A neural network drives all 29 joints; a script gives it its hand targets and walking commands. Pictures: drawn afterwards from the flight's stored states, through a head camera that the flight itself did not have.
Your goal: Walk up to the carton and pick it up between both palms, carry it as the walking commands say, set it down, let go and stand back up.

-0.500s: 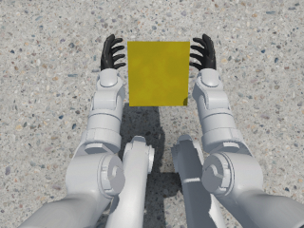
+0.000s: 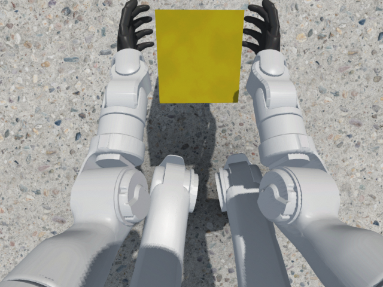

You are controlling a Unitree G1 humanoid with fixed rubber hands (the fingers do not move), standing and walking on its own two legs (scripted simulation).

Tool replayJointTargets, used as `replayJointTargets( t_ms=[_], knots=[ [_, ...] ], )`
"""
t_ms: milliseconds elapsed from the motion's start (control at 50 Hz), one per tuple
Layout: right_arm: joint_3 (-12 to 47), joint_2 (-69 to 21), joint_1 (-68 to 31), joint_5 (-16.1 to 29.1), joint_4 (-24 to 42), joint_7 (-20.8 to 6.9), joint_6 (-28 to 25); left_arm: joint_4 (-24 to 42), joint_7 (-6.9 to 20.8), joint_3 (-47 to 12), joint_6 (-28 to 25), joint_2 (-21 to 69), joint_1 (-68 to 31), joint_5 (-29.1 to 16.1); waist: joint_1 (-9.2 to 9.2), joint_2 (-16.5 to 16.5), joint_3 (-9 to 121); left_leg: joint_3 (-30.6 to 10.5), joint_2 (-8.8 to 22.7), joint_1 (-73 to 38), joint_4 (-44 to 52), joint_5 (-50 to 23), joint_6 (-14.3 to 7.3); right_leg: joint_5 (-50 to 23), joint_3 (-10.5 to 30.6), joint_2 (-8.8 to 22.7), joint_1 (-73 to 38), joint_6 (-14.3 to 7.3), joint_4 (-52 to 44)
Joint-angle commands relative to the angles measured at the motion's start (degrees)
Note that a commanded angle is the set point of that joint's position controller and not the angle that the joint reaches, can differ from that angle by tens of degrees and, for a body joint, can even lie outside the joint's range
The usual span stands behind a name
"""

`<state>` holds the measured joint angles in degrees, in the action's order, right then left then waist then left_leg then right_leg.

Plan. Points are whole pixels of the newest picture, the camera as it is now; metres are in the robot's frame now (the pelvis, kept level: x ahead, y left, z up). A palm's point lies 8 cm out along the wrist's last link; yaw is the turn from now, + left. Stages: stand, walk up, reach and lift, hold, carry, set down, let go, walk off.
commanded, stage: set down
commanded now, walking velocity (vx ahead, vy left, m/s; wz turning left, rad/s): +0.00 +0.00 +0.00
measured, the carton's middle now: (196, 58) +0.53 +0.01 -0.22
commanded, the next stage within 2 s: none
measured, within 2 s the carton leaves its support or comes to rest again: neither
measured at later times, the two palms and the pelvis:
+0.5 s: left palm (139, 54) +0.53 +0.13 -0.20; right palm (255, 56) +0.52 -0.11 -0.20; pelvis +0.01 +0.00 -0.04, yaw +0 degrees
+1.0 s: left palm (140, 55) +0.53 +0.14 -0.22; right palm (252, 58) +0.53 -0.11 -0.22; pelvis +0.01 +0.00 -0.06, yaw +0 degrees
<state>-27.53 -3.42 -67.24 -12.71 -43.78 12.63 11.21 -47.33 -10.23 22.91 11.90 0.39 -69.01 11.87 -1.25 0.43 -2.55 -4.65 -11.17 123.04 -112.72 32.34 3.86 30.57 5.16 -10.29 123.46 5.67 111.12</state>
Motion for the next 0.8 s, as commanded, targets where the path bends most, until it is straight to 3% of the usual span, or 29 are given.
replayJointTargets(
  t_ms=[0,340,500,780],
  knots=[
    [27.3,-51.1,-34.7,5.2,-3.8,-15.2,-0.6,-1.3,15.6,-25.2,-1.4,52.3,-33.3,-5.7,-0.47,0.0,63.2,7.5,-0.4,-31.6,9.7,-16.1,-1.8,-14.5,-9.5,-1.5,-33.2,-2.4,-5.9],
    [27.2,-46.3,-40.9,7.2,-5.3,-15.5,-1.3,-2.6,16.4,-25.2,-2.0,47.3,-40.2,-8.7,-0.12,0.7,56.8,7.7,0.1,-24.4,3.1,-15.1,-2.1,-14.2,-9.6,-1.2,-27.5,-3.0,1.2],
    [24.8,-43.5,-39.9,7.2,-8.6,-16.2,-2.7,-5.6,16.7,-22.4,-3.4,43.5,-38.6,-7.7,-0.46,0.6,47.7,7.0,0.1,-20.9,0.3,-18.2,-2.7,-17.2,-8.8,-1.4,-23.7,-3.6,3.9],
    [26.5,-42.7,-39.9,9.2,-7.5,-16.4,-4.2,-4.9,16.9,-24.9,-5.0,42.3,-38.8,-9.9,-0.30,-0.1,45.9,6.3,0.4,-20.9,-2.7,-21.9,-2.8,-20.9,-7.8,-1.4,-24.3,-4.0,6.7]
  ],
)
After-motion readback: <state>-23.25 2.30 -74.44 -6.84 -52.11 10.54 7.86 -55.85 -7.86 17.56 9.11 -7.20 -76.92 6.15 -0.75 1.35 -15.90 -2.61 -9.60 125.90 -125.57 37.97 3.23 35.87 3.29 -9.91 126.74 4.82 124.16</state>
